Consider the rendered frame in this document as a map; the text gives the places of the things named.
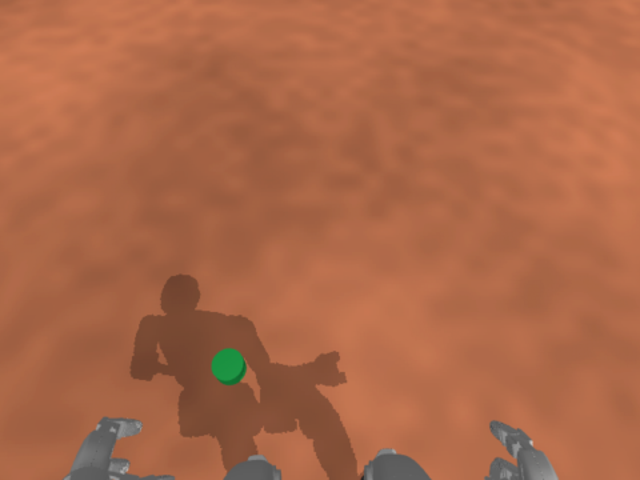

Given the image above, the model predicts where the left robot hand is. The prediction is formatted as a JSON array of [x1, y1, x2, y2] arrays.
[[70, 417, 175, 480]]

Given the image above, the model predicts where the tin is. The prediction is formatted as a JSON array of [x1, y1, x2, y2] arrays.
[[211, 348, 246, 385]]

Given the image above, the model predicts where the right robot hand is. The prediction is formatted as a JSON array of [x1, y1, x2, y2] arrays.
[[484, 421, 559, 480]]

